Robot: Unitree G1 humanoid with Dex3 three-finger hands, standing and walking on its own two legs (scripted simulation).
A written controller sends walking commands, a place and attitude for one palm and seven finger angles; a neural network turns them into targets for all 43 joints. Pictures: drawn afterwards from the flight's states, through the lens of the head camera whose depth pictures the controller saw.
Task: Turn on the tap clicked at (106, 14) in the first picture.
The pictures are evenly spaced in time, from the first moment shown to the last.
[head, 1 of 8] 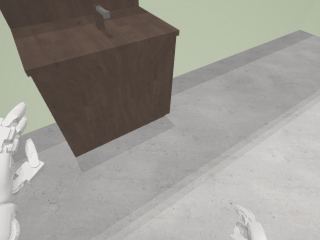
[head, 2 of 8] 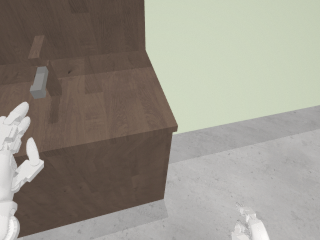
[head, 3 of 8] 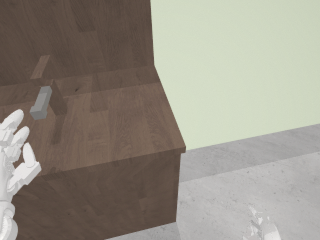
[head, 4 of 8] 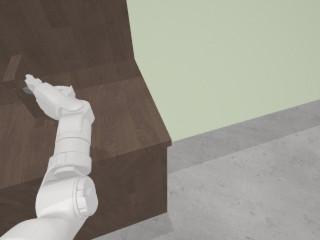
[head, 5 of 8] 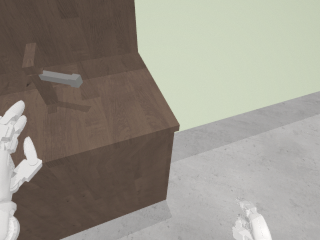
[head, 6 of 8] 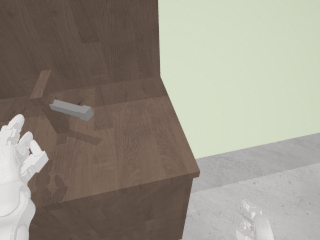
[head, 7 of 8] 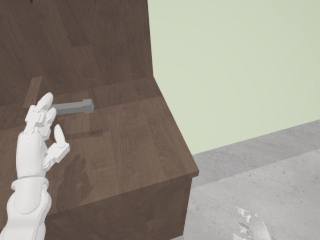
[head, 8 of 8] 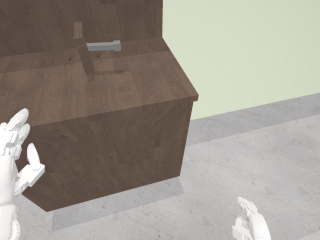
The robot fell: no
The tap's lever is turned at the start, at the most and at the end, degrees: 0 86 80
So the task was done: yes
